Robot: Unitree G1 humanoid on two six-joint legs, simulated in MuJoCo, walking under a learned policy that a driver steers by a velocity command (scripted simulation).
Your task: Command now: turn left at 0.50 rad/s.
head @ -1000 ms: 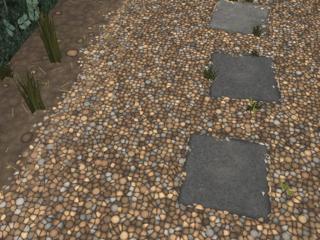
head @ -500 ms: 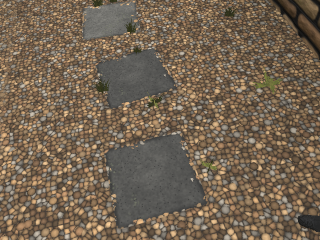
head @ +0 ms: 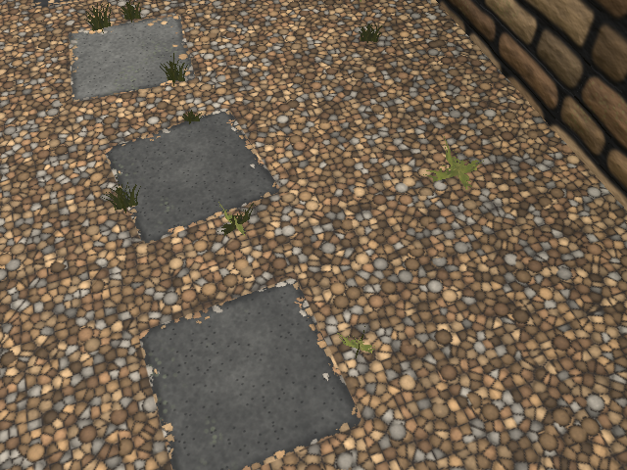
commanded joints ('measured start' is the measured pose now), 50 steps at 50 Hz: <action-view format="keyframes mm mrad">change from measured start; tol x32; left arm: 1 51 178 63 -63 37 -13 11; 37 -124 141 39 -76 -30 -123 -52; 50 286 159 34 98 1 -117 -57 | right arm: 1 -49 -162 -51 -107 -4 -26 -3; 50 -119 -114 7 -188 -115 -65 63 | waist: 1 71 -248 -142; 17 1 -149 -141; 19 -19 290 -227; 50 100 -174 -2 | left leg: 1 -256 14 71 398 -351 -43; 16 -63 76 271 76 -43 -14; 19 557 299 -216 -93 713 215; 30 181 185 -230 -177 483 228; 34 129 190 -326 -278 -284 224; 41 18 173 -343 -229 -341 200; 45 -601 -51 -67 553 -208 95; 50 -431 83 93 456 20 5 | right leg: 1 195 -427 318 -162 499 -276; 8 229 -304 -14 -132 579 -208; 11 210 -352 -7 -230 138 -210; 17 133 -315 -221 96 618 -90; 18 -25 -250 -270 320 520 -15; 19 -401 -108 -269 662 -346 78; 21 -563 -51 27 851 -383 71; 41 -11 -24 -51 -6 23 -12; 44 359 -405 737 -341 -683 -187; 50 154 -202 403 -346 -280 -194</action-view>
